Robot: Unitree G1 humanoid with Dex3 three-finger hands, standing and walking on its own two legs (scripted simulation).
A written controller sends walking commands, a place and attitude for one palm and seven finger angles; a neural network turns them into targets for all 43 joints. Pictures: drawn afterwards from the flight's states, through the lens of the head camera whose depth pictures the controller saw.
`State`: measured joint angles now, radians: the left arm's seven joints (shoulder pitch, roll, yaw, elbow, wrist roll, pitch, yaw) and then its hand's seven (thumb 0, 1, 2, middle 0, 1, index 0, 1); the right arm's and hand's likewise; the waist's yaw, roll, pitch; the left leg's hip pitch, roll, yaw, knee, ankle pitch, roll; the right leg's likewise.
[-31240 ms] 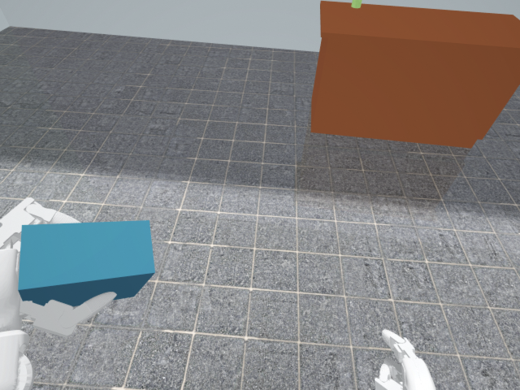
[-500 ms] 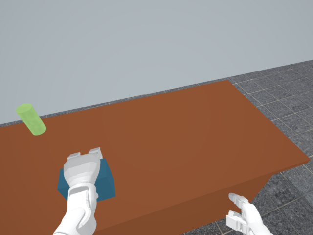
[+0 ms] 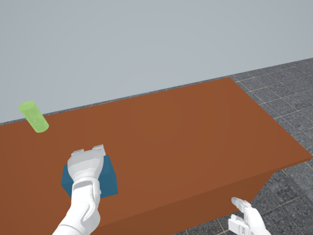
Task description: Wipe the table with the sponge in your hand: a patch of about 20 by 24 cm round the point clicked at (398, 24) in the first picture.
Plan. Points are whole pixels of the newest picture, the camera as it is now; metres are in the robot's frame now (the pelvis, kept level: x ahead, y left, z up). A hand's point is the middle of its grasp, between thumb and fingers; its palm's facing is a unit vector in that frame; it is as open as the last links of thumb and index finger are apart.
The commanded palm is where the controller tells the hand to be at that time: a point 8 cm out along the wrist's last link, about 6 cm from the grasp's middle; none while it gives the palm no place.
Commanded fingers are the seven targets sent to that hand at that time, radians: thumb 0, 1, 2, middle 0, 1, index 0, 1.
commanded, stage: slide across to the third lane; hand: left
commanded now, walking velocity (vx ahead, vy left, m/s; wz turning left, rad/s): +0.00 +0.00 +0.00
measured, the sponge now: (94, 183) +0.27 +0.23 -0.05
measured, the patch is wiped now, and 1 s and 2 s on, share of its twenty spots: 0.75 0.90 0.95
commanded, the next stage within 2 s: wipe forward along the third lane in 0.64 s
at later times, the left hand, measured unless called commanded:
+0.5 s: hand (109, 168) +0.29 +0.18 +0.00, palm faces -0.04 -0.04 -1.00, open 10.4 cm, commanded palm +0.26 +0.13 +0.05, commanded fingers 0.00 0.10 1.30 -1.20 -1.60 -1.20 -1.60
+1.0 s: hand (119, 164) +0.31 +0.16 +0.00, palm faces -0.07 -0.05 -1.00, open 10.4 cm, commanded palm +0.29 +0.14 +0.03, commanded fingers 0.00 0.10 1.30 -1.20 -1.60 -1.20 -1.60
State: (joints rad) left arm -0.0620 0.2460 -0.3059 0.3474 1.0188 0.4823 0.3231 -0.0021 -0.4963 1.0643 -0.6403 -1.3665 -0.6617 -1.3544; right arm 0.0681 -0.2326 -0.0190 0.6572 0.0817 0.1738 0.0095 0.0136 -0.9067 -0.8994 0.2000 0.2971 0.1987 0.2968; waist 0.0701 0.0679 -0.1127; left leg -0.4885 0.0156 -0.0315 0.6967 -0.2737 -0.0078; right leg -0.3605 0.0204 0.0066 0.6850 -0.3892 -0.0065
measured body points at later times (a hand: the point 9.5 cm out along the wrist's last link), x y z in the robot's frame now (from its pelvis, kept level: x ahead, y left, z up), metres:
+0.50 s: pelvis -0.01 -0.01 +0.00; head -0.02 -0.03 +0.45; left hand +0.29 +0.18 +0.06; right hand +0.22 -0.20 -0.10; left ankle +0.05 +0.12 -0.72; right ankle -0.02 -0.12 -0.72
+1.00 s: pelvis -0.01 -0.02 +0.00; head -0.02 -0.05 +0.45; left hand +0.31 +0.16 +0.05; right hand +0.19 -0.25 -0.11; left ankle +0.05 +0.12 -0.72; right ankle -0.02 -0.12 -0.72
